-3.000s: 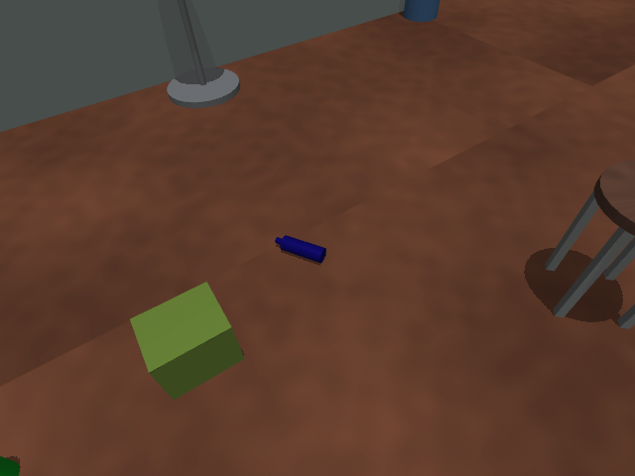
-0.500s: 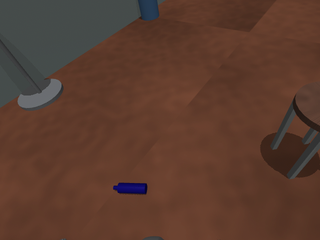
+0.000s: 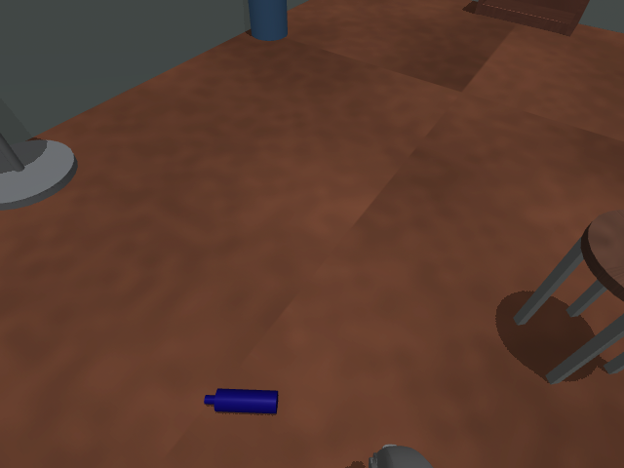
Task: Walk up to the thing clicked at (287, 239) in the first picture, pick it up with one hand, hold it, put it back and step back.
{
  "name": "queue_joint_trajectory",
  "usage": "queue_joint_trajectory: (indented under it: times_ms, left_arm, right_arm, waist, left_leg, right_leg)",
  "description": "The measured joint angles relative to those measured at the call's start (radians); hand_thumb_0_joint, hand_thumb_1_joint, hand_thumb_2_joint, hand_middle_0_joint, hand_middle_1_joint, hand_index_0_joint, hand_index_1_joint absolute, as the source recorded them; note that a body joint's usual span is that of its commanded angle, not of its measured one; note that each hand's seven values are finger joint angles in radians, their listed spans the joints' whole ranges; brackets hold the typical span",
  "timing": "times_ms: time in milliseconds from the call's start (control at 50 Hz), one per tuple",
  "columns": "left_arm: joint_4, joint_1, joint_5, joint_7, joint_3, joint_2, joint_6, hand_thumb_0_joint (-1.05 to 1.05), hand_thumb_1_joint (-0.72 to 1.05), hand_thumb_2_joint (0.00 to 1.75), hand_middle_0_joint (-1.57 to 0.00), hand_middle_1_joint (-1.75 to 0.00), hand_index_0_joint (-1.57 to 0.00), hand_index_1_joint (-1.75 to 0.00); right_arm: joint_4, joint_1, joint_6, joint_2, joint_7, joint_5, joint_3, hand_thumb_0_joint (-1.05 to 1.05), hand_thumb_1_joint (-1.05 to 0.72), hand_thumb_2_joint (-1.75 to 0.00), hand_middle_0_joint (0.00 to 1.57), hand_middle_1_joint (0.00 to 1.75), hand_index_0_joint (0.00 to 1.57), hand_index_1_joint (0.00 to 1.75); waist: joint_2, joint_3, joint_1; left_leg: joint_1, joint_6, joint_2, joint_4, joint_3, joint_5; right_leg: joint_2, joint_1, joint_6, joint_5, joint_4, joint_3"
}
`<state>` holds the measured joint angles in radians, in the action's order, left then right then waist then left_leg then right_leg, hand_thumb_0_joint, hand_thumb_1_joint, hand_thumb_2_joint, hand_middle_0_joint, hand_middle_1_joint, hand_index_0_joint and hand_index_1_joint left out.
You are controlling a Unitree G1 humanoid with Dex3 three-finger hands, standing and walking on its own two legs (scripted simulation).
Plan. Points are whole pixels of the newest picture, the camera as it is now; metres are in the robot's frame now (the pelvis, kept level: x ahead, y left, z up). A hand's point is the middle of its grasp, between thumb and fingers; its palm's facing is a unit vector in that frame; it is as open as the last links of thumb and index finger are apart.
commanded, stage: walk up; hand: left
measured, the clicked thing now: (241, 400) +0.44 +0.23 -0.72
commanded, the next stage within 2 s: none
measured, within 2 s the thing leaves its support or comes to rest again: neither
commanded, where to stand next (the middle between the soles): +0.09 -0.01 m, yaw -2 degrees
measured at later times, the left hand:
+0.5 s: hand out of the picture +0.15 +0.27 -0.15, palm faces -0.07 -0.94 -0.33, open 7.4 cm
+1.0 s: hand out of the picture +0.15 +0.25 -0.14, palm faces -0.07 -0.93 -0.35, open 7.4 cm
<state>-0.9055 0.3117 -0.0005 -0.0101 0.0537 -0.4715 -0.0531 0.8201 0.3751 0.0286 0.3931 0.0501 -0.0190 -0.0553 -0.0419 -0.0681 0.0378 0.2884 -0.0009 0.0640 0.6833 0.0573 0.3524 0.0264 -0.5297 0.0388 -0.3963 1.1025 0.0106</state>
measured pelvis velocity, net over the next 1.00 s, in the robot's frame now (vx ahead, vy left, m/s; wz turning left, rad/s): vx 0.06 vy -0.01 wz -0.06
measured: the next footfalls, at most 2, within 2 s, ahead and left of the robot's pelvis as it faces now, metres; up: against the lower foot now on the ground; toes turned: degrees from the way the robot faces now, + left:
right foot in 0.20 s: +0.10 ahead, -0.14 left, +0.00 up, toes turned -5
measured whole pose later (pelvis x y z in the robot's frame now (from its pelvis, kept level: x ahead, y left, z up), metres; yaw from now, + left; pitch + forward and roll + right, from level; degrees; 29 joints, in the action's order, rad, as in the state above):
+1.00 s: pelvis +0.06 -0.01 +0.00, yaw -3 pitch -3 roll +0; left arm -1.03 0.17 -0.01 0.03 0.02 -0.37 -0.01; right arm 1.02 0.21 0.03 0.38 0.01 0.00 0.00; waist 0.01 -0.05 0.00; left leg 0.24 0.03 0.06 0.61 0.00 0.32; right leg 0.02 -0.26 -0.01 -0.31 0.62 -0.01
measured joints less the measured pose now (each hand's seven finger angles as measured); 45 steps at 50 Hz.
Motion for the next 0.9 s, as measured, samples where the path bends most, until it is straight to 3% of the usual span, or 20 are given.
queue_joint_trajectory:
  times_ms: [80,180,240,300,340,440,460,480,540,580,680,720,760,840,900]
  left_arm:
    - [0.023,-0.048,-0.002,0.018,-0.008,0.035,0.012,0.01,0.91,0.90,-0.21,-0.30,-0.20,-0.30]
    - [0.031,-0.104,-0.005,0.023,-0.013,0.068,0.033,0.01,0.91,0.90,-0.21,-0.30,-0.20,-0.30]
    - [0.026,-0.137,-0.012,0.021,-0.014,0.094,0.033,0.00,0.91,0.90,-0.21,-0.30,-0.20,-0.30]
    - [0.045,-0.140,-0.012,0.030,-0.021,0.099,0.029,0.00,0.91,0.90,-0.21,-0.30,-0.20,-0.30]
    - [0.049,-0.137,-0.015,0.033,-0.028,0.104,0.035,0.00,0.91,0.90,-0.21,-0.30,-0.21,-0.30]
    - [0.050,-0.131,-0.025,0.038,-0.035,0.106,0.052,0.00,0.91,0.90,-0.21,-0.30,-0.21,-0.30]
    - [0.046,-0.133,-0.023,0.040,-0.033,0.098,0.060,0.00,0.90,0.90,-0.21,-0.30,-0.21,-0.30]
    - [0.037,-0.135,-0.019,0.039,-0.029,0.089,0.069,0.00,0.90,0.90,-0.21,-0.30,-0.21,-0.30]
    - [0.000,-0.124,-0.015,0.037,-0.020,0.081,0.093,0.01,0.91,0.90,-0.21,-0.30,-0.21,-0.30]
    - [-0.019,-0.115,-0.014,0.043,-0.012,0.069,0.093,0.01,0.91,0.90,-0.21,-0.30,-0.20,-0.30]
    - [-0.062,-0.097,-0.011,0.048,0.004,0.044,0.082,0.01,0.91,0.90,-0.21,-0.30,-0.20,-0.30]
    - [-0.083,-0.101,-0.012,0.041,0.004,0.052,0.070,0.01,0.91,0.90,-0.21,-0.30,-0.20,-0.30]
    - [-0.096,-0.104,-0.015,0.036,-0.003,0.067,0.059,0.01,0.91,0.90,-0.20,-0.30,-0.20,-0.30]
    - [-0.106,-0.100,-0.014,0.040,-0.022,0.084,0.057,0.01,0.91,0.90,-0.21,-0.30,-0.20,-0.30]
    - [-0.118,-0.115,-0.011,0.041,-0.033,0.097,0.065,0.01,0.91,0.90,-0.21,-0.30,-0.20,-0.30]
  right_arm:
    - [0.011,0.011,0.015,-0.005,-0.023,0.006,0.020,0.01,-0.90,-0.90,0.21,0.30,0.21,0.30]
    - [0.012,-0.017,0.013,-0.005,-0.047,0.018,0.033,0.01,-0.90,-0.90,0.21,0.30,0.21,0.30]
    - [0.021,-0.062,0.002,-0.001,-0.058,0.032,0.036,0.01,-0.90,-0.90,0.21,0.30,0.21,0.30]
    - [0.026,-0.102,-0.005,-0.019,-0.065,0.027,0.044,0.01,-0.91,-0.90,0.21,0.30,0.21,0.30]
    - [0.030,-0.116,0.000,-0.018,-0.061,0.023,0.045,0.01,-0.91,-0.90,0.21,0.30,0.21,0.30]
    - [0.051,-0.126,0.025,0.007,-0.057,0.014,0.035,0.01,-0.91,-0.90,0.21,0.30,0.21,0.30]
    - [0.061,-0.128,0.032,0.005,-0.061,0.010,0.031,0.01,-0.91,-0.90,0.21,0.30,0.21,0.30]
    - [0.073,-0.129,0.037,-0.003,-0.066,0.002,0.028,0.01,-0.91,-0.90,0.21,0.30,0.21,0.30]
    - [0.097,-0.112,0.037,-0.010,-0.067,-0.010,0.034,0.00,-0.91,-0.90,0.21,0.30,0.21,0.30]
    - [0.112,-0.108,0.033,-0.014,-0.068,-0.013,0.035,0.01,-0.91,-0.90,0.21,0.30,0.21,0.30]
    - [0.125,-0.109,0.035,-0.006,-0.059,-0.014,0.038,0.01,-0.90,-0.90,0.21,0.30,0.21,0.30]
    - [0.131,-0.124,0.023,0.007,-0.057,-0.007,0.036,0.01,-0.90,-0.90,0.21,0.30,0.21,0.30]
    - [0.138,-0.136,0.010,0.017,-0.058,0.005,0.034,0.01,-0.90,-0.90,0.21,0.30,0.21,0.30]
    - [0.154,-0.154,0.004,0.018,-0.057,0.014,0.034,0.01,-0.91,-0.90,0.21,0.30,0.20,0.30]
    - [0.169,-0.156,0.013,0.013,-0.052,0.013,0.035,0.01,-0.91,-0.90,0.21,0.30,0.20,0.30]
  waist:
    - [0.006,-0.041,-0.001]
    - [0.022,-0.074,-0.003]
    - [0.066,-0.095,-0.008]
    - [0.042,-0.093,-0.027]
    - [0.032,-0.072,-0.034]
    - [0.036,-0.024,-0.051]
    - [0.020,-0.023,-0.052]
    - [-0.006,-0.022,-0.055]
    - [-0.017,0.009,-0.041]
    - [-0.014,0.014,-0.035]
    - [-0.012,0.003,-0.038]
    - [0.016,-0.018,-0.041]
    - [0.049,-0.030,-0.036]
    - [0.043,-0.019,-0.041]
    - [0.044,0.000,-0.040]
  left_leg:
    - [-0.044,-0.013,-0.021,-0.042,0.018,-0.001]
    - [-0.032,-0.009,-0.023,0.019,0.036,0.052]
    - [0.005,-0.010,0.013,0.132,0.020,0.085]
    - [0.059,-0.025,-0.028,0.270,-0.011,0.246]
    - [0.082,-0.029,-0.038,0.288,-0.016,0.276]
    - [0.041,-0.021,-0.026,0.055,-0.020,0.059]
    - [0.026,-0.011,-0.037,0.019,-0.013,-0.017]
    - [0.015,-0.006,-0.053,0.013,0.003,-0.031]
    - [0.005,-0.011,-0.048,0.004,0.003,-0.017]
    - [-0.008,-0.010,-0.033,-0.019,-0.004,-0.024]
    - [-0.017,0.016,-0.006,-0.050,0.000,-0.037]
    - [-0.013,0.028,0.019,-0.026,-0.007,-0.023]
    - [-0.009,0.027,0.036,-0.010,-0.029,-0.018]
    - [-0.025,0.000,-0.013,-0.032,-0.044,0.003]
    - [-0.042,0.028,-0.024,-0.068,-0.041,-0.040]
  right_leg:
    - [0.005,0.006,-0.010,0.042,-0.154,-0.017]
    - [-0.007,0.090,0.015,0.131,-0.359,-0.036]
    - [-0.046,0.136,-0.002,0.147,-0.413,-0.048]
    - [-0.033,0.139,0.005,0.134,-0.394,-0.024]
    - [-0.022,0.147,0.008,0.136,-0.408,-0.015]
    - [-0.021,0.143,-0.014,0.134,-0.406,-0.008]
    - [-0.011,0.137,-0.019,0.120,-0.381,0.000]
    - [0.003,0.131,-0.014,0.104,-0.355,0.018]
    - [-0.024,0.118,-0.008,-0.025,-0.279,0.042]
    - [-0.029,0.127,-0.007,-0.045,-0.254,0.037]
    - [0.004,0.208,-0.009,-0.014,-0.409,0.021]
    - [-0.008,0.246,-0.035,0.114,-0.491,0.004]
    - [-0.023,0.260,-0.052,0.129,-0.505,-0.016]
    - [0.003,0.246,-0.052,0.095,-0.464,-0.003]
    - [0.016,0.245,-0.056,0.084,-0.454,0.000]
